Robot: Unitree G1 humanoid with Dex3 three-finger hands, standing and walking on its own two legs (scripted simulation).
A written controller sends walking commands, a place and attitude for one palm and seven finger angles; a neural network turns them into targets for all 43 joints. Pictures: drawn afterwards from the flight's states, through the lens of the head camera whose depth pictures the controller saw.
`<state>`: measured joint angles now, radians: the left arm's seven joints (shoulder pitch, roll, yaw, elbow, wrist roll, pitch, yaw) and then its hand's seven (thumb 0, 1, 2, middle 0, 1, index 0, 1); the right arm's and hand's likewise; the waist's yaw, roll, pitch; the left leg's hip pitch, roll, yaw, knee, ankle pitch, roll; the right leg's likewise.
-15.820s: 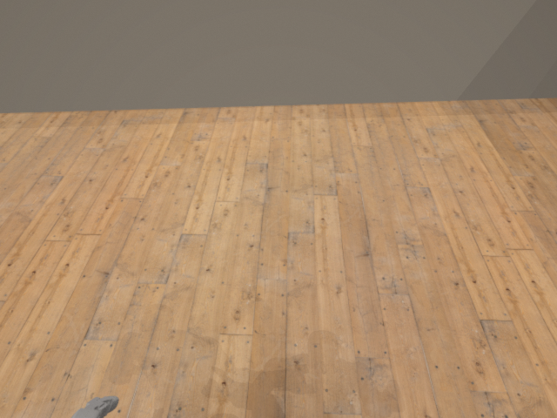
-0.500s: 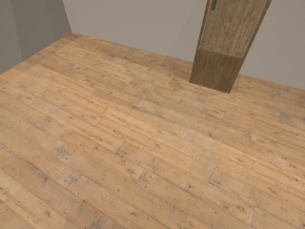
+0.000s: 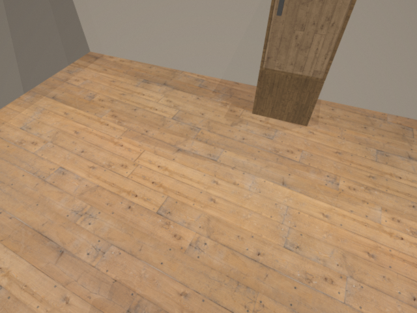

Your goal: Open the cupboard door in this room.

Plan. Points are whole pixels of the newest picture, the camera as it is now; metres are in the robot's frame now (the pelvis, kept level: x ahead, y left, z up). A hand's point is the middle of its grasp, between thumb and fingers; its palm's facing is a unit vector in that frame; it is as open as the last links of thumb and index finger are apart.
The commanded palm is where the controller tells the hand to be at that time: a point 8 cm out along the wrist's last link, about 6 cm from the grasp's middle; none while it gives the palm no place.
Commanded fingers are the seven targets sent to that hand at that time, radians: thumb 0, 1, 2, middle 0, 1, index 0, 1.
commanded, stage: turn or walk to find it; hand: left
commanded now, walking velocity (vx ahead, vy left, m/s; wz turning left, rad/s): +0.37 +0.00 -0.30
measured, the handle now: out of the picture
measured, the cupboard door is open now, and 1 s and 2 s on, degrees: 0 0 0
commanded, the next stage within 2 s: stand and wait in 0.40 s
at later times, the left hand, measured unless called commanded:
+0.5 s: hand out of the picture +0.02 +0.10 -0.16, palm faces +0.01 -0.98 -0.18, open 7.3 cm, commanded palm none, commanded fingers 0.00 0.90 0.90 -0.20 -0.30 -0.20 -0.30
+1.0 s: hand (155, 244) +0.32 +0.16 -0.17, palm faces +0.09 -0.96 -0.25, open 7.3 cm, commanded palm none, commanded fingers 0.00 0.90 0.90 -0.20 -0.30 -0.20 -0.30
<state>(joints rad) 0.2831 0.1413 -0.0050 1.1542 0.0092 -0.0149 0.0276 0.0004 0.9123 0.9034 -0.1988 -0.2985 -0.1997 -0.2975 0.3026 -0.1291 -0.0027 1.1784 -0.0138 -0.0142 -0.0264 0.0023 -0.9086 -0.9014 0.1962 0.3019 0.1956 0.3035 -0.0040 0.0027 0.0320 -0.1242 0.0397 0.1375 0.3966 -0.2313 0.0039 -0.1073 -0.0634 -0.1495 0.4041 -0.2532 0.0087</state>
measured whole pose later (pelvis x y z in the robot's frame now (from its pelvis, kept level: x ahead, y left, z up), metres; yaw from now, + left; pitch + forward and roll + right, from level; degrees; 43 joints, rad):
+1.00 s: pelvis +0.23 -0.05 -0.01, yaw +4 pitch +0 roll +0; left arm 0.12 0.22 0.06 0.97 0.02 0.01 0.03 0.01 0.94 0.90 -0.20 -0.30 -0.20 -0.30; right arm 0.19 -0.18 -0.05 1.04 -0.02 0.00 -0.01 -0.01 -0.92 -0.90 0.20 0.30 0.20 0.30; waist -0.02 -0.01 0.07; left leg -0.32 -0.04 0.04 0.50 -0.18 0.06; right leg -0.48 -0.09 0.00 0.99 -0.40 0.07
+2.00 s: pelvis +0.17 -0.09 -0.01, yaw +14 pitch -3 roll +0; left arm 0.28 0.14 0.01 1.12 0.02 0.02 0.01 0.00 0.91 0.90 -0.20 -0.30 -0.20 -0.30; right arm 0.15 -0.18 -0.04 1.06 -0.01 0.02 -0.03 -0.01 -0.93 -0.90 0.20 0.30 0.20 0.30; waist 0.02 0.02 0.04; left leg -0.17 0.03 0.11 0.53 -0.32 0.01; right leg -0.24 -0.05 -0.03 0.54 -0.25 0.03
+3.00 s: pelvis +0.36 -0.05 +0.00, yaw -5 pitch +0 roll -1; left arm 0.27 0.19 0.05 1.11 0.02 -0.02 0.00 0.01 0.91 0.90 -0.20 -0.30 -0.20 -0.30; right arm 0.21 -0.16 -0.04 1.02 -0.02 -0.08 -0.03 -0.01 -0.95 -0.90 0.20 0.30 0.20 0.30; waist 0.00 -0.02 0.07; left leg -0.24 0.04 0.19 0.49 -0.25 0.06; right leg -0.45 -0.06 -0.04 1.14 -0.38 0.01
